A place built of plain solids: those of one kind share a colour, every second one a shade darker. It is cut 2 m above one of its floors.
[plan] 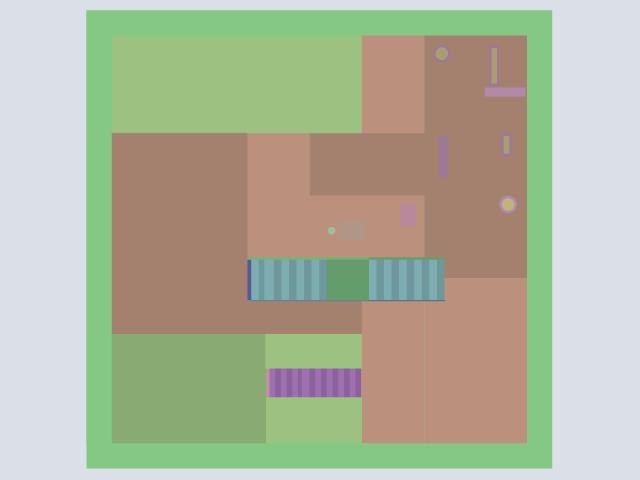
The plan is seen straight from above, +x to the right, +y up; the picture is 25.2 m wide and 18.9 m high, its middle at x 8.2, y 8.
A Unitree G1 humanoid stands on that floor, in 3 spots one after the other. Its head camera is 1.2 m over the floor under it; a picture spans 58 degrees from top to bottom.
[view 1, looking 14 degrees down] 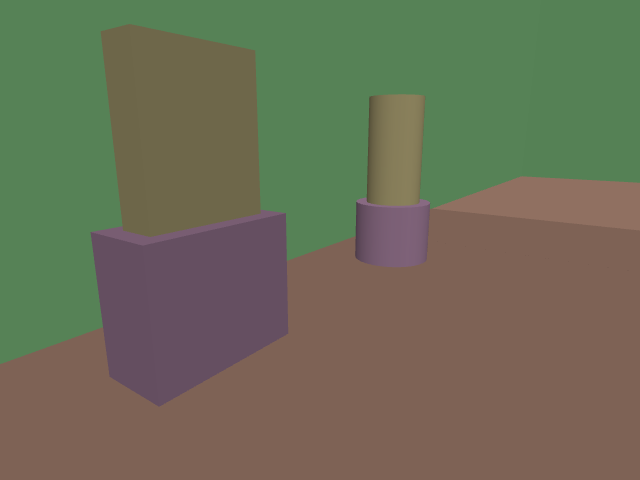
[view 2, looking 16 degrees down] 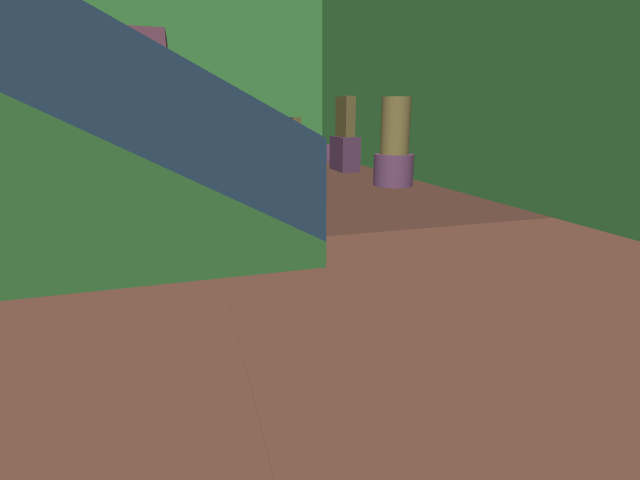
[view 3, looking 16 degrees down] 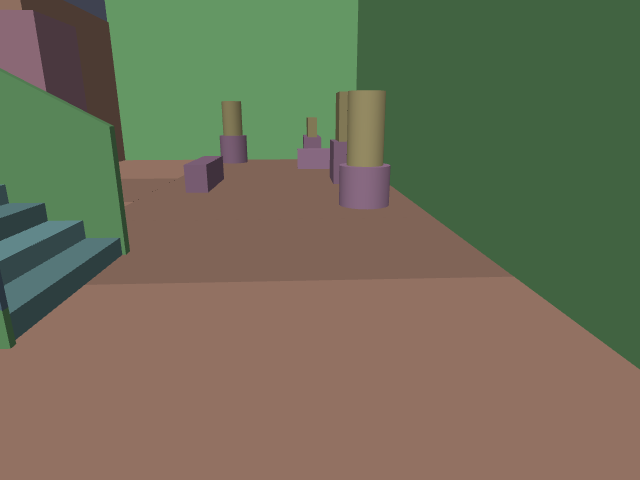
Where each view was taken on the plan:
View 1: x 13.75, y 13.15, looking -54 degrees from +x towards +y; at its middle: wall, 4.56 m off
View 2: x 12.10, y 2.38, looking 73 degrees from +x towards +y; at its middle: wall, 3.49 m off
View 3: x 14.68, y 3.43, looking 87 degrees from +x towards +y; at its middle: floor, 4.35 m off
